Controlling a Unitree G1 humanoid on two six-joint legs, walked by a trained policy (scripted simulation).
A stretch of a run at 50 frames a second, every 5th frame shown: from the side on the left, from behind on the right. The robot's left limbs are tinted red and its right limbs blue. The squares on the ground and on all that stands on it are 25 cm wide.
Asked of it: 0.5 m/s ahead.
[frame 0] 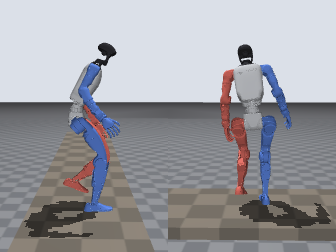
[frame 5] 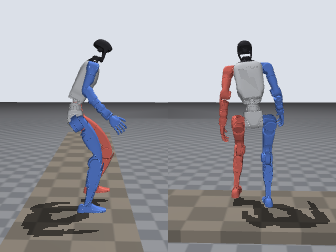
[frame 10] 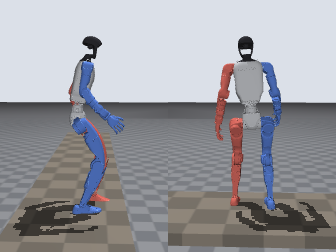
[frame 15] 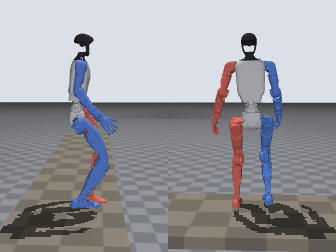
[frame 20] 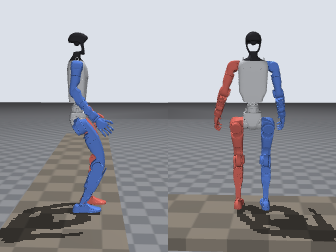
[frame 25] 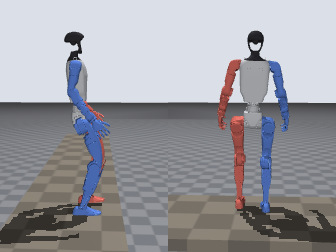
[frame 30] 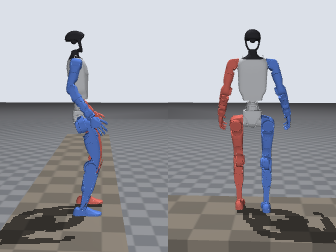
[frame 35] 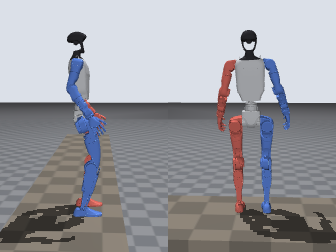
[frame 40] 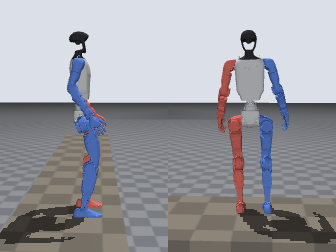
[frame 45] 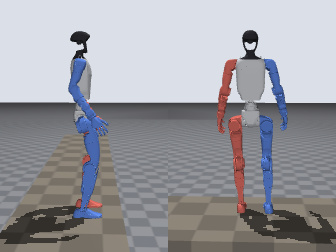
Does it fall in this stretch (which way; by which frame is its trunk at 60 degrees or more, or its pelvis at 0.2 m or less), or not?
no
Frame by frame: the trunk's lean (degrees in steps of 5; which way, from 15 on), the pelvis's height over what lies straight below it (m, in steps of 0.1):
0: 30 forward, 0.7
5: 30 forward, 0.7
10: 15 forward, 0.7
15: 5, 0.7
20: 0, 0.8
25: 5, 0.8
30: 5, 0.8
35: 5, 0.8
40: 5, 0.8
45: 0, 0.8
